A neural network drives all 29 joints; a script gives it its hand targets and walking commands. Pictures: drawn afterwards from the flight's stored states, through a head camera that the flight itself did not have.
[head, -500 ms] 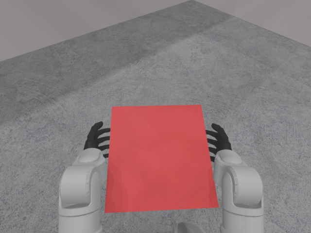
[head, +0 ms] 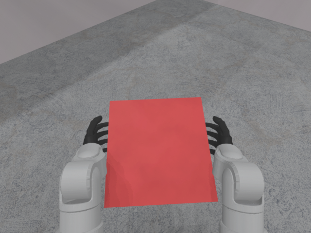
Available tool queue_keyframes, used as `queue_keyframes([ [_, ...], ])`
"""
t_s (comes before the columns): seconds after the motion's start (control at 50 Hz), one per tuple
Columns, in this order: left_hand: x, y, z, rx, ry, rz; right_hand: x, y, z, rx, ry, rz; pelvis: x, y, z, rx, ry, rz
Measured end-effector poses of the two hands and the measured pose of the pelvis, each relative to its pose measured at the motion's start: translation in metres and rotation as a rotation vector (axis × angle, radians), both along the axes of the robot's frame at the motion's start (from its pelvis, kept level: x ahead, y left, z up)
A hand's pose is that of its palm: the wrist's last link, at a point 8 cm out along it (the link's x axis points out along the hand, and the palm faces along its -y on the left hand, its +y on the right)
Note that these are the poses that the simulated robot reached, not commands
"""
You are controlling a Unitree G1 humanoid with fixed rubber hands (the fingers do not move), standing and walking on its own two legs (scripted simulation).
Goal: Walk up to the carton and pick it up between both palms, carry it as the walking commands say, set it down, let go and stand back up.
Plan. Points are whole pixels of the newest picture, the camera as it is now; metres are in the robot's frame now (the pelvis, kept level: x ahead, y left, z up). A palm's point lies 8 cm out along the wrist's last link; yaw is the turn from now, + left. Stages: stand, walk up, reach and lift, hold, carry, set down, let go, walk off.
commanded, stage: carry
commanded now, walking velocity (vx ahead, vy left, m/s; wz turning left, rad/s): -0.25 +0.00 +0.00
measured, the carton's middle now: (157, 155) +0.30 -0.01 +0.02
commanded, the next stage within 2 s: none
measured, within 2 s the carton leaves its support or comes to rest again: neither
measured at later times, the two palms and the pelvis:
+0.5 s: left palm out of the picture +0.06 +0.12 +0.10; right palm out of the picture +0.04 -0.17 +0.09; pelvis -0.21 -0.02 +0.00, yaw -1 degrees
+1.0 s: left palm out of the picture -0.17 +0.17 +0.09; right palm out of the picture -0.16 -0.12 +0.10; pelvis -0.42 +0.01 +0.00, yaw +1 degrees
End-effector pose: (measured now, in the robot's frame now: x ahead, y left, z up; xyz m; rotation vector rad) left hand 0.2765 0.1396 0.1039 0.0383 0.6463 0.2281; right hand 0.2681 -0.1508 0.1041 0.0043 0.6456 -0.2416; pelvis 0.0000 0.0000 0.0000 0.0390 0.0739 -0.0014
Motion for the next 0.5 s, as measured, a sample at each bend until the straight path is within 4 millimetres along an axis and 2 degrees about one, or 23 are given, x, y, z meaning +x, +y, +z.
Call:
queue_keyframes([
  [0.06,-0.030,0.018,-0.011,-0.030,-0.004,0.029,-0.021,0.018,-0.002,-0.029,-0.003,0.027,-0.027,0.009,-0.008,-0.013,0.000,0.013],
  [0.14,-0.079,0.038,-0.022,-0.056,0.058,0.067,-0.057,0.037,-0.009,-0.053,0.060,0.081,-0.061,0.015,-0.002,-0.048,-0.021,0.022],
  [0.24,-0.124,0.043,-0.013,-0.071,0.035,0.080,-0.097,0.042,-0.003,-0.048,0.044,0.099,-0.099,0.015,0.004,-0.082,-0.028,0.020],
  [0.36,-0.161,0.023,0.004,-0.034,-0.013,0.049,-0.147,0.022,0.004,-0.026,-0.005,0.061,-0.147,0.006,0.002,-0.079,-0.008,0.005],
  [0.44,-0.190,-0.004,0.000,0.001,-0.005,0.006,-0.190,-0.005,-0.009,0.003,0.001,0.014,-0.185,-0.008,-0.007,-0.070,-0.008,-0.013],
  [0.5,-0.217,-0.023,-0.007,0.012,0.048,-0.038,-0.228,-0.023,-0.018,0.021,0.054,-0.022,-0.211,-0.015,-0.003,-0.043,-0.023,-0.018],
])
